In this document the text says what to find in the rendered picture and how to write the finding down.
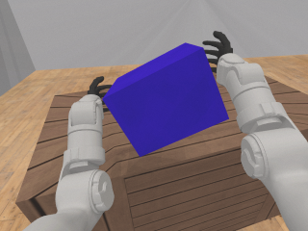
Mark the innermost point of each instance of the carton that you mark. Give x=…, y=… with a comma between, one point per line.
x=167, y=99

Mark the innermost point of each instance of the robot right hand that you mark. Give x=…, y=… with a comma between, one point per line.
x=224, y=47

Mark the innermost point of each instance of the robot left hand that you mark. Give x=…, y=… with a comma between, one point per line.
x=95, y=89

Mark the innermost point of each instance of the right robot upper arm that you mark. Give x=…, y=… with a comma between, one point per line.
x=279, y=158

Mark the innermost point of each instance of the left robot forearm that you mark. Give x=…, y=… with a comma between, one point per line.
x=85, y=150

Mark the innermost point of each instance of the left robot upper arm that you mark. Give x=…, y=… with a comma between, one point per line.
x=81, y=200

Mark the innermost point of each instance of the pedestal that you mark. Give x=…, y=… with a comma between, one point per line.
x=195, y=184

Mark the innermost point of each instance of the right robot forearm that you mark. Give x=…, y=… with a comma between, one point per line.
x=256, y=108

